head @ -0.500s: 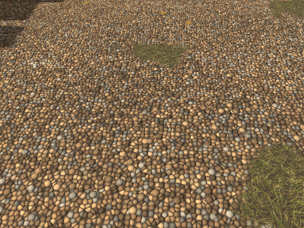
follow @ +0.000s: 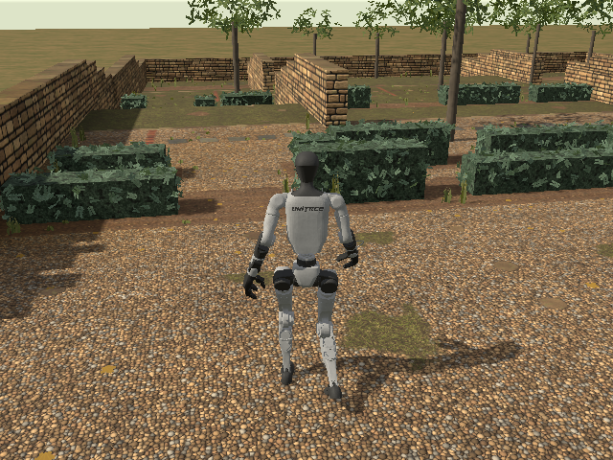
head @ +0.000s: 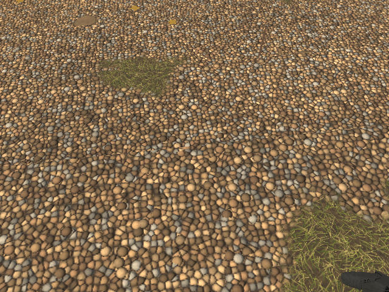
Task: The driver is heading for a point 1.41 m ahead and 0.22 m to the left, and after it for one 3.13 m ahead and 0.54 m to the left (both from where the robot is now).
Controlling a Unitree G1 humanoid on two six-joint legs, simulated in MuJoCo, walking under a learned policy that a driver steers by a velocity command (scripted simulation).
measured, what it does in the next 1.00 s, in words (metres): walks ahead, turning left: right foot, then left foot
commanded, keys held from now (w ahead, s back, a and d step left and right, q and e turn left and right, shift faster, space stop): w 0.22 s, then w+q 0.78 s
